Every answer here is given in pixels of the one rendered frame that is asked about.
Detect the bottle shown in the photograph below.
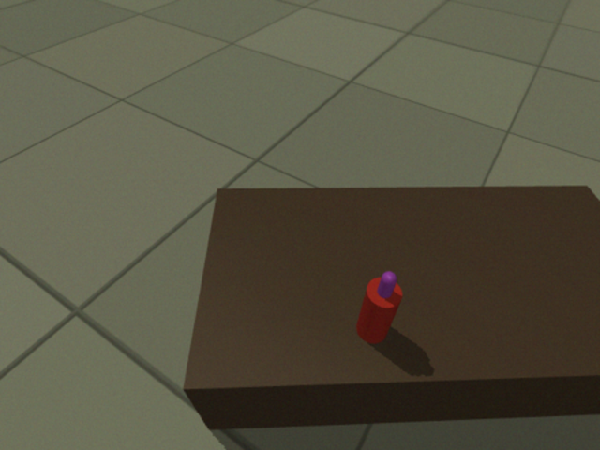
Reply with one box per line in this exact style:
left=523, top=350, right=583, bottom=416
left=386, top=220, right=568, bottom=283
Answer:
left=356, top=271, right=402, bottom=343

